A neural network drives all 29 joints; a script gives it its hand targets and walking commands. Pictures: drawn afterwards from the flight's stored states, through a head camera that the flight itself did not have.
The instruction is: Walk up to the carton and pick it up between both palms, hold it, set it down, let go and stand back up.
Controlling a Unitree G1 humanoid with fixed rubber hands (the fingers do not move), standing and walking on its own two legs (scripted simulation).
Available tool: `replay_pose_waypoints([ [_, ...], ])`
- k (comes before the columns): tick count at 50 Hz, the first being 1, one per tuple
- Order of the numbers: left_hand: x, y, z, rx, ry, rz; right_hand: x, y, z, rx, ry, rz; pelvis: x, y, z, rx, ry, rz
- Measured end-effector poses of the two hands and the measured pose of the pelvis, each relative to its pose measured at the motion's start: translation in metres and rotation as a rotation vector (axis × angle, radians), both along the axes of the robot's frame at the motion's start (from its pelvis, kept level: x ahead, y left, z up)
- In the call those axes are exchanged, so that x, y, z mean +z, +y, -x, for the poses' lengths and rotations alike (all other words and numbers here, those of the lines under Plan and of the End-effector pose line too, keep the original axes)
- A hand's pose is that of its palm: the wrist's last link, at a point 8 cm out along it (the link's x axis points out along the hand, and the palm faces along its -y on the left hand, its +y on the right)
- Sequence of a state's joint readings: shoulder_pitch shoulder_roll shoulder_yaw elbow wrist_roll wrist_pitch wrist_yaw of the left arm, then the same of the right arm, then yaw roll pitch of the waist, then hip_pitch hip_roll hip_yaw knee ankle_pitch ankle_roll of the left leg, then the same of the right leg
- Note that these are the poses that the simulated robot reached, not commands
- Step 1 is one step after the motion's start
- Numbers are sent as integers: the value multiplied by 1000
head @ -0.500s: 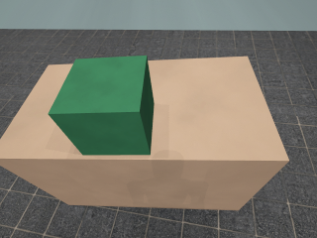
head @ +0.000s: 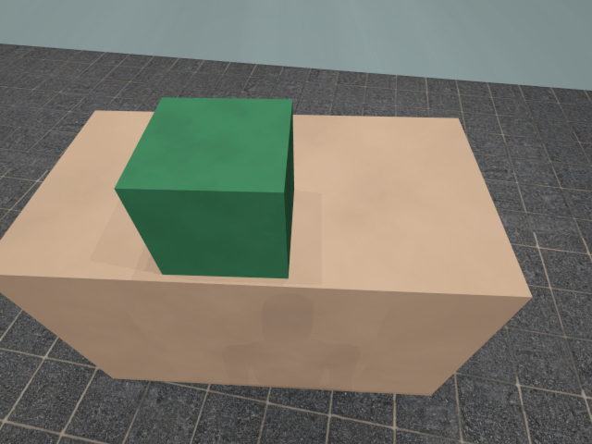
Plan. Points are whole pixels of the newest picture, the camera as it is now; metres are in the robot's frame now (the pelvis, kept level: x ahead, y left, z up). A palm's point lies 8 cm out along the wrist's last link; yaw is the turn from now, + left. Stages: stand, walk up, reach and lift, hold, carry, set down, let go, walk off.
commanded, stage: walk up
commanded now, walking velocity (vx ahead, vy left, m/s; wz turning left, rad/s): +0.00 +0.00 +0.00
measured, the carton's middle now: (225, 189) +0.54 +0.15 +0.00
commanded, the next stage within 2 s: stand in 1.72 s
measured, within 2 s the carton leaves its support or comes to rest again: neither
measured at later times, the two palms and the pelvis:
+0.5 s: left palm out of the picture -0.04 +0.31 -0.16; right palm out of the picture +0.05 -0.12 -0.13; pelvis +0.04 +0.11 +0.00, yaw +0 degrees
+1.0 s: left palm out of the picture +0.02 +0.30 -0.15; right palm out of the picture +0.03 -0.09 -0.15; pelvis +0.07 +0.11 +0.00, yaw +1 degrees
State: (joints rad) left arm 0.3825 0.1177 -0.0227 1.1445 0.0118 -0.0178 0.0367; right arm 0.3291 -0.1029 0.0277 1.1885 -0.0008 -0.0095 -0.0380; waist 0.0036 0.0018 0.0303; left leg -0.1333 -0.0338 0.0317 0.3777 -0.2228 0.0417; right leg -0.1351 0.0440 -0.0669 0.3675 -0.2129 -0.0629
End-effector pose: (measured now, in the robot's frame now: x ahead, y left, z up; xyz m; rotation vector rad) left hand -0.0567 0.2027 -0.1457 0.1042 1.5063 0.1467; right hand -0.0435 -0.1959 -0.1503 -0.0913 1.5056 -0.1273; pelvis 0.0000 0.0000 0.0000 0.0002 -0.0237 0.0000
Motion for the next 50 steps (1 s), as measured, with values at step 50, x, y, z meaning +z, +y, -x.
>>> replay_pose_waypoints([
  [50, -4, 99, -77, 1, -24, 29, 1, 109, -78, 1, -65, 4, -1, 112, -65, 10, 10, -4],
])
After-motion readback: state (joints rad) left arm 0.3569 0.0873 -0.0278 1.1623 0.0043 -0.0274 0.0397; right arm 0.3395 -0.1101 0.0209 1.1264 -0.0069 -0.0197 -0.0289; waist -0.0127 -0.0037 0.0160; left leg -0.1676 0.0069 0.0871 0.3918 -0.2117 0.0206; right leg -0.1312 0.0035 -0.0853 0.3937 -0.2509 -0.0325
